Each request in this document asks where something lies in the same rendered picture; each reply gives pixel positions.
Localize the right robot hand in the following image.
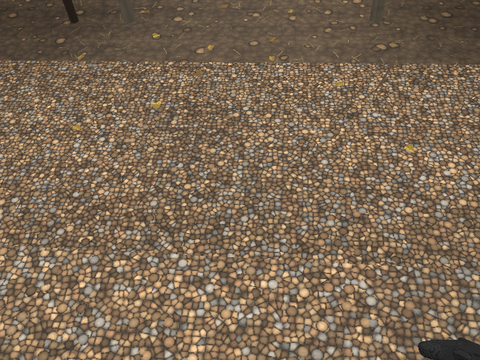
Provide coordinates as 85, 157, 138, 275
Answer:
418, 337, 480, 360

